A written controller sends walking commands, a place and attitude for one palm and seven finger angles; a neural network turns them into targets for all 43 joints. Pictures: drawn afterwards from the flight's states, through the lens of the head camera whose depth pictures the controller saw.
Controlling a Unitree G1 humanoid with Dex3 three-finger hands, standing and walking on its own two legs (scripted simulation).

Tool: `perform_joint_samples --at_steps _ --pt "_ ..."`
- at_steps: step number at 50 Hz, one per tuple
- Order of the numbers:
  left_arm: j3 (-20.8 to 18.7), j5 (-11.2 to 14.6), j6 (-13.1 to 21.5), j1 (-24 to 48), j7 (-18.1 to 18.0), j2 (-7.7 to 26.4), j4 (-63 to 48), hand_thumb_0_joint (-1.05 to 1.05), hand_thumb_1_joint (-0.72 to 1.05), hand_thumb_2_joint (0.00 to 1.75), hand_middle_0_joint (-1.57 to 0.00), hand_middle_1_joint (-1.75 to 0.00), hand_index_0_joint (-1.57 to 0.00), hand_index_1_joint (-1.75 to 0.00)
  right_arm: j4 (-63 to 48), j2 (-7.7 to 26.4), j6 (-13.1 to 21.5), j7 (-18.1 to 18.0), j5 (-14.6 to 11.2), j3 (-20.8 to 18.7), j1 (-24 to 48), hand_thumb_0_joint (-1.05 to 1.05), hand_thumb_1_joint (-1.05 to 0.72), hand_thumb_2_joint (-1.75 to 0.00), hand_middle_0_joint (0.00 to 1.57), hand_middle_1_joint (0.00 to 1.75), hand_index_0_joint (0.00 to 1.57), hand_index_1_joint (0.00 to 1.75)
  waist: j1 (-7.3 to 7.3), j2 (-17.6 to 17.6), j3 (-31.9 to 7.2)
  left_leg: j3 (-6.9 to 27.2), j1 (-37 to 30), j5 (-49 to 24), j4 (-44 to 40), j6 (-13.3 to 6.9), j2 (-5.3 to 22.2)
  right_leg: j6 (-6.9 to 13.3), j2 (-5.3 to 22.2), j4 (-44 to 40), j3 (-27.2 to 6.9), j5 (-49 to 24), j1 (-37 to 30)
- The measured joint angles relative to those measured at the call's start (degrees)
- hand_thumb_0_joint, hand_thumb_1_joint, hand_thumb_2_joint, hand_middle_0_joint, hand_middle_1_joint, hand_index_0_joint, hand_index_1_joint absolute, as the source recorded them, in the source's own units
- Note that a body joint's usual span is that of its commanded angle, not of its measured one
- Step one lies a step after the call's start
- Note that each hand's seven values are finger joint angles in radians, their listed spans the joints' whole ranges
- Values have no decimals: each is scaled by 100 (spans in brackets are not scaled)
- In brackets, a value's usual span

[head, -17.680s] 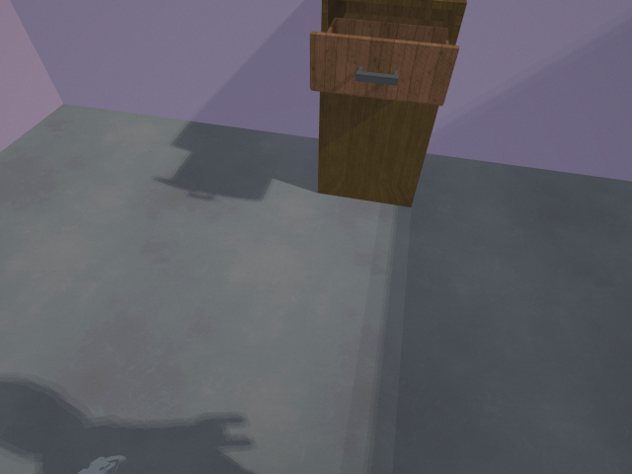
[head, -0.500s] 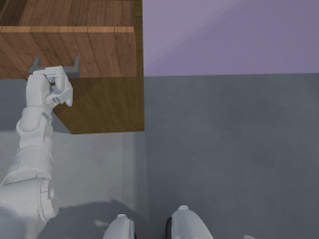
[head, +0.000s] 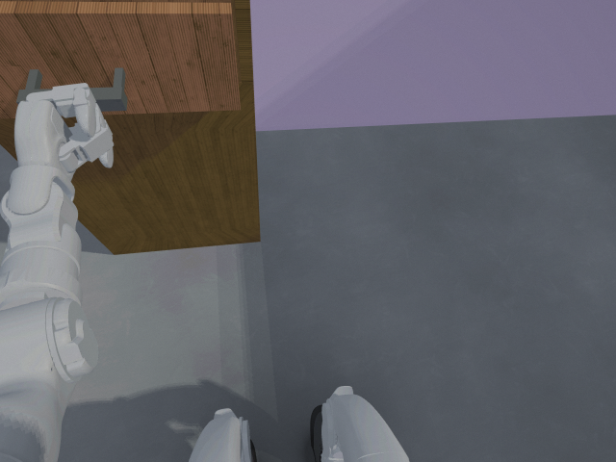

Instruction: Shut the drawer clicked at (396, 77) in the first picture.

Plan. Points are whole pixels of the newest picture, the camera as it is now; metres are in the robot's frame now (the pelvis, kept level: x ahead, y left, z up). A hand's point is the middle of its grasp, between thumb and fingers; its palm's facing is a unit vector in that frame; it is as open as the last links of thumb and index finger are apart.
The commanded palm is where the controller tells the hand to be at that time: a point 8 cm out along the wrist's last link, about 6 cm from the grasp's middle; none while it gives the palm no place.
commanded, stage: push the drawer shut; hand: left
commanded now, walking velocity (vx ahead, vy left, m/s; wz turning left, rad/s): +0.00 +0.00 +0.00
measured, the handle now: (76, 88) +0.58 +0.25 +0.06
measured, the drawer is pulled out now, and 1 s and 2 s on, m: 0.06 0.00 0.00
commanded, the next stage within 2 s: pull the fist back off the drawer in 0.88 s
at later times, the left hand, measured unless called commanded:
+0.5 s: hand (109, 93) +0.57 +0.21 +0.06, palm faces +0.06 -1.00 -0.03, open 3.4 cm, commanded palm +0.57 +0.24 +0.06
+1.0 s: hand (98, 88) +0.58 +0.22 +0.06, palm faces +0.06 -1.00 -0.05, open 3.4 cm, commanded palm +0.62 +0.22 +0.06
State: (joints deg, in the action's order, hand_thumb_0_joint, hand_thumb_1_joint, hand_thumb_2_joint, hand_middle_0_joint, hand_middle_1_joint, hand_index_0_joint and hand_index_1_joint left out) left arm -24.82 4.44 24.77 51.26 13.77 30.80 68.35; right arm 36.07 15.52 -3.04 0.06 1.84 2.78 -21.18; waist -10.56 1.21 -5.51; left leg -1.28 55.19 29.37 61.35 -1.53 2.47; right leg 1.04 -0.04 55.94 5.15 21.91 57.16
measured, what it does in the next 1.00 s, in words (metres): stands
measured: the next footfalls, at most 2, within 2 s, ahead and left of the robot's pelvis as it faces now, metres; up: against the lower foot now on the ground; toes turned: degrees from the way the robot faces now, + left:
none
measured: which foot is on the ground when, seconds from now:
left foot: down 0.00-1.00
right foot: down 0.00-1.00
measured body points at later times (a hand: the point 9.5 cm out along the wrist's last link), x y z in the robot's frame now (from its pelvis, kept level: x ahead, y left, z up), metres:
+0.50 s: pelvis +0.00 +0.00 -0.01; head +0.18 +0.03 +0.40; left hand +0.56 +0.26 +0.07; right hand -0.04 -0.26 -0.11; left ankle -0.01 +0.10 -0.66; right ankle +0.04 -0.11 -0.66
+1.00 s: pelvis -0.03 +0.00 -0.03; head +0.18 +0.05 +0.37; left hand +0.57 +0.27 +0.07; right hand -0.08 -0.25 -0.11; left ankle -0.01 +0.10 -0.66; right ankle +0.04 -0.11 -0.66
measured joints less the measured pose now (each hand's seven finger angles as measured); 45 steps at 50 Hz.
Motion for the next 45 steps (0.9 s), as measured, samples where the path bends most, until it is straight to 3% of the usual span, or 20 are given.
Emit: perform_joint_samples --at_steps 13,27,34,45 --pt "-132 -215 -135 616 -95 387 355 6 85 90 -140 -160 -140 -160 -44 15 -105 40 84 70 -79 1 -91 -90 20 30 20 30 -219 35 31 61 317 31 134 -5 40 -2 -38 30 56 -17 258" --pt "-229 -514 -358 1432 -60 1017 822 6 84 91 -140 -160 -140 -160 -90 29 -170 77 168 174 -262 1 -91 -90 20 30 20 30 -511 100 80 143 777 76 337 -12 85 -2 -79 106 130 -30 646" --pt "-82 -607 -481 1784 -39 1176 1018 3 73 94 -140 -160 -140 -160 -4 3 -160 99 194 240 -372 1 -91 -90 20 30 20 30 -528 128 84 264 1021 59 461 -4 54 8 -46 172 244 -31 812" --pt "271 -697 -703 2405 -120 1505 1310 7 68 95 -140 -160 -140 -160 64 3 77 87 209 346 -318 0 -91 -90 20 30 20 30 -702 123 105 417 1410 -23 667 9 32 37 -22 270 390 -119 1094"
